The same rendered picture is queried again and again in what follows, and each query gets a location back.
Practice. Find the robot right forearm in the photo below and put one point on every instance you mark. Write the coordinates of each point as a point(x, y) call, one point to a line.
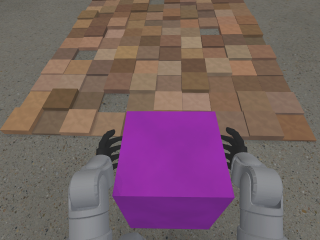
point(260, 199)

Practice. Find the carton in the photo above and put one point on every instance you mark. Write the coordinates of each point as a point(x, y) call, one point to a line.
point(172, 171)

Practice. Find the robot left forearm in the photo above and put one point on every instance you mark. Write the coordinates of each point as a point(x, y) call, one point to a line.
point(88, 200)

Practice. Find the robot right hand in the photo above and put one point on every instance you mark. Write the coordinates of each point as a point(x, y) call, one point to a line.
point(237, 143)

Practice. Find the robot left hand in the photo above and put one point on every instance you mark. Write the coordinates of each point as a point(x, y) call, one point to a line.
point(105, 149)

